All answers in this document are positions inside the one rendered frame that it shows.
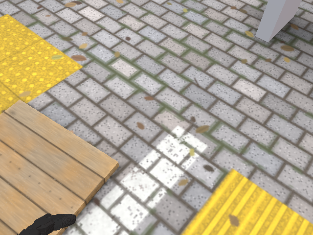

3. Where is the robot left hand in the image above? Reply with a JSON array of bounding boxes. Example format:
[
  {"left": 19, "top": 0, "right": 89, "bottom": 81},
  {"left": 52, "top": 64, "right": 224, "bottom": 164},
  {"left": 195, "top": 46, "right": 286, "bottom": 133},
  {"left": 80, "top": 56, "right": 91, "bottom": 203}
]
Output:
[{"left": 17, "top": 213, "right": 76, "bottom": 235}]

